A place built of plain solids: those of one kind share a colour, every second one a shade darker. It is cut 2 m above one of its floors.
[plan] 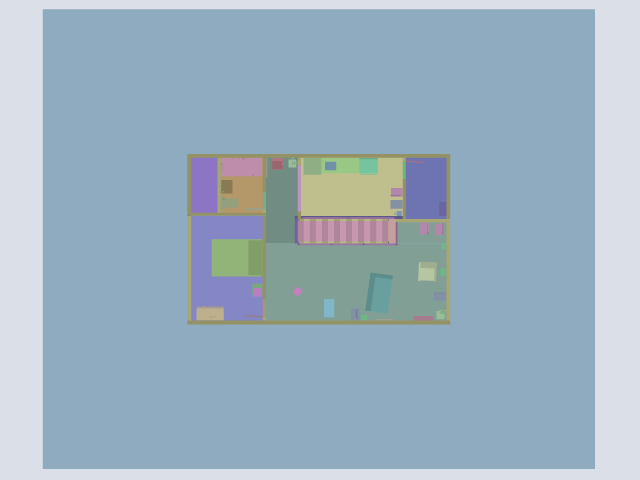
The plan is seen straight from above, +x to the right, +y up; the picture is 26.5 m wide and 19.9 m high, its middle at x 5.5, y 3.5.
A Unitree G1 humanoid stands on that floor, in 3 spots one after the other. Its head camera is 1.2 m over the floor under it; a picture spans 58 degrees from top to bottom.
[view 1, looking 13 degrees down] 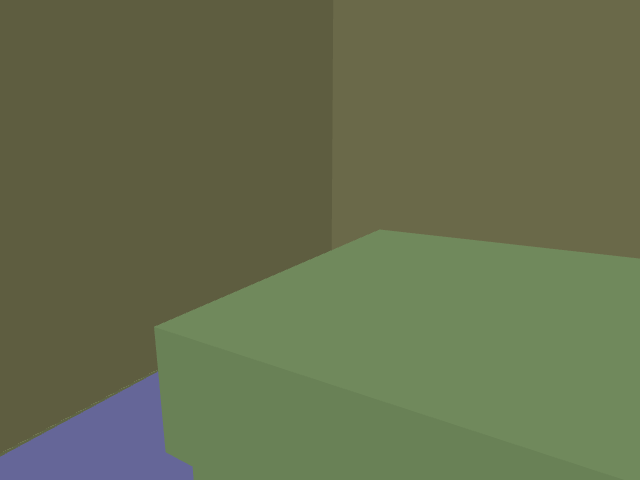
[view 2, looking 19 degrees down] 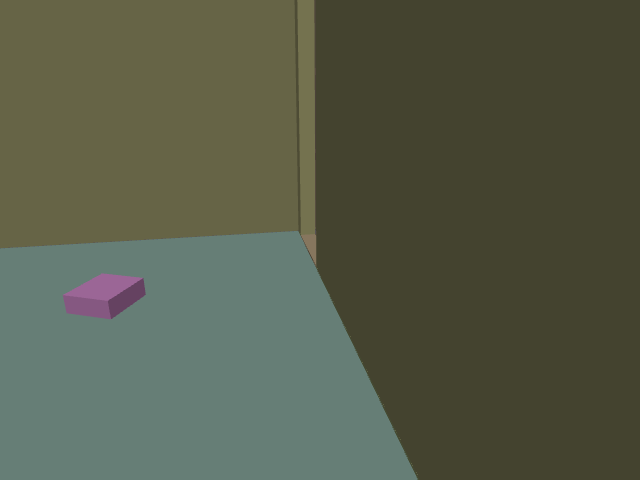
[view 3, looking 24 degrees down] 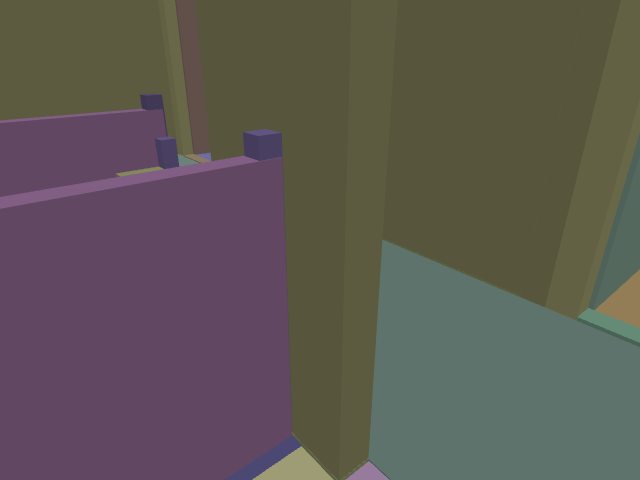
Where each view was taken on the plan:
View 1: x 1.98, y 1.27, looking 121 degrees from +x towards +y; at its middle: wall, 3.62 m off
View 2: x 3.78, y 3.87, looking -101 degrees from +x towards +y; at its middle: wall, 2.89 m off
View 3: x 5.33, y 5.33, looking -130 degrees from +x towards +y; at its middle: wall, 1.05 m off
